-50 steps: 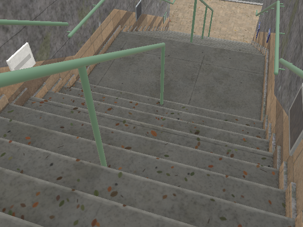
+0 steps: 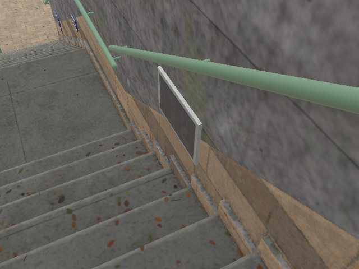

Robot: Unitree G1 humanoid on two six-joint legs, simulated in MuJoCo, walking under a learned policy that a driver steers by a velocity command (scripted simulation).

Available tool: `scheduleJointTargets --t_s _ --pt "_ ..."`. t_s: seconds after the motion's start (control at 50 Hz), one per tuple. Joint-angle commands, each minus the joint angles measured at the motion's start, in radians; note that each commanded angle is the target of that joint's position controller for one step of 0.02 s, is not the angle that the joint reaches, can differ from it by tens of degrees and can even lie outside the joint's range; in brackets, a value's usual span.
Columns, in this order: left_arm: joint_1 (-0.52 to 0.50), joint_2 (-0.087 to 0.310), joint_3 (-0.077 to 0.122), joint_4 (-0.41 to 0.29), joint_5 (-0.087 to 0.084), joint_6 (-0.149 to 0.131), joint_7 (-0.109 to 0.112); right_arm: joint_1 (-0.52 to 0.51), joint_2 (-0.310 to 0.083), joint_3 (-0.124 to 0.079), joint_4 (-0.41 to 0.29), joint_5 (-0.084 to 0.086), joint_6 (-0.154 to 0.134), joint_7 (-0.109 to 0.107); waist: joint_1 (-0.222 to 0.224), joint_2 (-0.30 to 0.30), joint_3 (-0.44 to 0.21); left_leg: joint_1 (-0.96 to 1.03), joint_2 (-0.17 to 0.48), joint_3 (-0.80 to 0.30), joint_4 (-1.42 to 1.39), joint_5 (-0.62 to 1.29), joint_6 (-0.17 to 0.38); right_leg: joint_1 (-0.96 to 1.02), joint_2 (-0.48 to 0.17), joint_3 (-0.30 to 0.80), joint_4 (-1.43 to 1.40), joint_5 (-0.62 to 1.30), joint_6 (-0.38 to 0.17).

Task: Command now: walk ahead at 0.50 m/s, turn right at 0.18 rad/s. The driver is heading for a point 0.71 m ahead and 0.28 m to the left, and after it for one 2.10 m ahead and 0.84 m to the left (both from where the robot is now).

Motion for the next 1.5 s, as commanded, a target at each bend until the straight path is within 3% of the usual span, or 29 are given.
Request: scheduleJointTargets --t_s 0.02,0.06,0.08,0.1,0.12,0.14,0.24,0.32,0.34,0.36,0.4,0.44,0.52,0.6,0.7,0.74,0.76,0.86,0.96,1.04,1.2,1.28,1.3,1.32,1.4,1.42,1.44,1.46,1.5 --pt "0.021 0.057 -0.018 -0.066 -0.033 -0.047 -0.005 0.03 0.019 0.003 -0.048 -0.018 0.001 -0.03 -0.027 0.015 0.147 -0.033 0.03 -0.023 -0.434 0.342 0.017 -0.318 -0.36 0.226 -0.217 0.461 -0.257" --pt "0.063 0.082 -0.013 -0.059 -0.009 -0.067 -0.013 0.166 0.051 0.027 -0.013 -0.035 0.029 -0.015 -0.061 -0.039 0.074 0.065 -0.012 -0.033 -0.369 0.514 0.028 -0.432 -0.328 0.217 -0.123 0.324 -0.27" --pt "-0.025 0.139 0.043 -0.046 -0.152 -0.059 0.038 0.059 -0.05 -0.022 -0.061 0.051 0.044 -0.058 -0.068 -0.092 0.024 0.036 -0.015 -0.044 -0.614 0.766 0.009 -0.267 -0.284 0.192 -0.107 0.434 -0.167" --pt "-0.018 0.1 0.032 -0.048 -0.178 -0.066 0.062 -0.006 -0.063 -0.027 -0.074 0.068 0.034 -0.069 -0.055 -0.06 0.005 0.191 -0.025 -0.042 -0.795 0.972 0.016 -0.356 -0.212 0.119 -0.068 0.213 -0.093" --pt "0.024 -0.015 -0.044 -0.055 0.058 -0.08 0.029 -0.032 0.073 0.047 -0.053 -0.017 0.033 -0.032 0.023 0.005 0.045 0.159 0.007 -0.119 -0.815 1.102 0.008 -0.35 -0.247 0.065 0.026 0.036 -0.098" --pt "0.083 -0.025 -0.036 -0.036 0.074 -0.066 0.021 -0.017 0.028 0.027 -0.054 -0.027 0.039 -0.024 0.02 -0.024 0.078 0.116 -0.014 -0.072 -0.846 1.023 0.01 -0.28 -0.271 0.088 0.053 -0.012 -0.118" --pt "0.261 0.043 -0.045 0.01 0.003 -0.004 0.04 -0.366 -0.068 0.017 -0.158 -0.032 0.02 -0.027 0.147 -0.016 0.168 -0.104 0.006 -0.031 -1.098 0.782 0.039 0.078 -0.373 0.208 0.224 -0.027 -0.079" --pt "0.127 0.229 0.014 -0.058 0.036 0.018 -0.044 0.51 -0.23 -0.084 0.136 -0.016 -0.023 -0.032 -0.244 0.291 -0.07 0.914 -0.143 0.179 -1.106 1.095 0.205 -0.383 -0.081 -0.054 1.343 0.057 0.065" --pt "0.344 -0.002 -0.032 -0.045 0.037 0.024 -0.109 0.469 -0.335 -0.095 0.131 -0.008 -0.029 -0.026 -0.069 0.367 -0.356 1.295 0.09 -0.195 -0.858 1.65 0.449 -0.665 -0.009 0.04 1.642 -0.542 0.108" --pt "0.107 0.049 -0.029 -0.169 -0.011 0.003 -0.112 0.516 -0.342 -0.112 0.14 -0.032 -0.039 -0.021 -0.178 0.097 -0.265 1.313 0.168 -0.356 -0.902 1.592 0.466 -0.921 -0.032 0.113 1.657 -0.541 0.118" --pt "-0.008 0.091 -0.012 -0.285 -0.072 -0.011 -0.045 0.281 -0.255 -0.08 0.117 0.006 -0.034 0.018 -0.049 -0.023 -0.048 0.845 0.273 -0.574 -1.021 0.744 0.461 -1.106 -0.128 0.24 1.505 -0.301 0.08" --pt "0.028 0.015 -0.044 -0.24 0.022 -0.008 -0.008 -0.039 0.079 0.044 0.02 -0.048 -0.036 0.008 0.134 -0.139 0.119 0.126 0.125 -0.292 -1.084 0.625 0.335 -0.753 -0.287 0.304 0.945 0.112 -0.023" --pt "0.104 -0.02 -0.07 -0.215 0.021 0.032 -0.061 -0.099 -0.153 0.017 -0.045 -0.007 -0.079 -0.012 0.167 0.006 -0.005 -0.41 -0.119 -0.097 -0.97 0.546 0.294 -0.032 -0.121 0.05 0.695 0.5 0.053" --pt "-0.279 0.082 -0.075 -0.341 0.028 0.018 -0.018 0.158 -0.141 0.011 -0.045 -0.001 -0.088 -0.057 -0.046 -0.038 0.021 0.11 -0.154 -0.263 -0.7 0.129 0.264 -0.372 -0.136 0.155 -0.015 0.708 0.118" --pt "-0.032 0.077 -0.064 -0.289 0.002 0.007 -0.003 0.131 -0.123 0.017 -0.104 -0.011 -0.024 0.024 0.065 -0.029 0.058 -0.043 -0.204 -0.396 -0.425 0.194 0.271 0.132 -0.097 0.1 -0.188 0.571 0.055" --pt "0.548 0.234 0.017 -0.12 -0.026 -0.007 0.009 0.083 -0.059 0.031 -0.134 -0.012 -0.022 0.07 0.283 -0.204 -0.201 -0.362 -0.332 -0.227 0.267 0.141 0.111 0.829 -0.298 0.176 0.032 1.022 -0.184" --pt "0.432 0.289 0.017 -0.157 -0.012 0.001 -0.023 0.335 0.043 0.041 -0.108 0.024 -0.026 0.076 0.103 -0.249 -0.367 -0.564 -0.327 -0.112 0.558 -0.249 0.076 0.934 -0.524 0.402 0.188 1.37 -0.404" --pt "-0.012 -0.125 -0.083 -0.227 0.012 -0.015 -0.009 0.041 -0.038 0.03 -0.162 -0.022 0.018 0.013 0.003 0.007 0.07 -0.469 0.035 -0.149 -0.084 0.506 0.089 -0.154 -0.362 0.269 -0.204 0.312 -0.213" --pt "0.232 0.096 -0.037 -0.091 0.023 -0.031 0.025 -0.022 -0.024 -0.001 -0.121 -0.023 0.005 0.067 0.065 -0.031 0.012 -0.221 -0.058 -0.007 -0.353 0.664 0.073 -0.202 -0.351 0.148 -0.079 0.455 -0.202" --pt "0.379 -0.085 -0.084 -0.035 -0.012 -0.024 0.073 -0.261 -0.025 0.021 -0.126 -0.008 -0.01 0.006 0.172 -0.018 0.022 -0.578 0.02 -0.079 -0.921 1.07 0.019 0.234 -0.355 0.151 0.154 0.232 -0.129" --pt "0.444 0.08 -0.035 0.085 -0.023 0.004 0.06 -0.484 -0.027 0.014 -0.202 -0.048 0.037 0.03 0.214 -0.033 0.172 -0.054 -0.092 0.119 -1.151 0.718 0.075 0.114 -0.392 0.112 0.2 0.227 -0.088" --pt "0.478 0.048 -0.028 0.151 0.037 0.038 -0.056 0.234 -0.233 -0.086 0.024 -0.041 0.023 0.003 -0.047 0.161 -0.181 1.085 -0.002 0.066 -1.084 1.327 0.271 -0.322 -0.194 -0.042 1.053 -0.124 0.059" --pt "0.484 -0.063 -0.045 0.107 0.004 0.027 -0.092 0.386 -0.326 -0.104 0.083 -0.023 0.032 -0.005 -0.035 0.171 -0.445 1.363 0.195 -0.121 -0.809 1.821 0.444 -0.457 -0.138 -0.001 1.379 -0.542 0.111" --pt "0.218 -0.007 -0.033 -0.017 -0.042 0.006 -0.09 0.479 -0.291 -0.118 0.113 -0.043 0.028 -0.01 -0.155 0.082 -0.358 1.37 0.234 -0.205 -0.89 1.666 0.436 -0.711 -0.136 0.05 1.475 -0.589 0.123" --pt "0.124 -0.012 -0.022 -0.078 -0.018 -0.03 -0.005 0.019 -0.064 -0.044 -0.01 -0.011 0.008 -0.003 0.077 -0.062 0.084 0.342 0.176 -0.061 -1.159 0.94 0.312 -0.447 -0.289 0.182 0.74 -0.106 0.04" --pt "0.118 0.006 0.0 -0.06 -0.076 0.025 0.054 -0.119 -0.111 -0.06 -0.06 0.115 0.013 -0.045 0.125 -0.049 0.104 0.191 0.103 -0.041 -1.228 0.959 0.268 -0.313 -0.19 0.131 0.483 0.032 0.076" --pt "0.18 -0.034 -0.01 -0.045 -0.056 0.053 0.067 -0.152 -0.147 -0.064 -0.069 0.114 0.021 -0.057 0.161 0.014 0.082 0.106 0.071 0.005 -1.206 0.964 0.263 -0.184 -0.161 0.087 0.431 0.083 0.087" --pt "0.27 -0.055 -0.018 -0.025 0.011 0.031 0.005 0.044 -0.137 -0.056 -0.036 -0.019 -0.025 -0.006 0.131 0.008 0.066 0.094 0.12 0.006 -1.211 0.849 0.357 -0.202 -0.185 0.11 0.573 0.186 0.07" --pt "0.211 -0.101 -0.042 -0.045 0.033 0.01 -0.017 0.054 0.027 -0.018 -0.032 -0.061 -0.045 -0.016 0.075 -0.045 0.081 0.243 0.191 -0.052 -1.133 0.663 0.325 -0.438 -0.303 0.321 0.327 0.479 0.053"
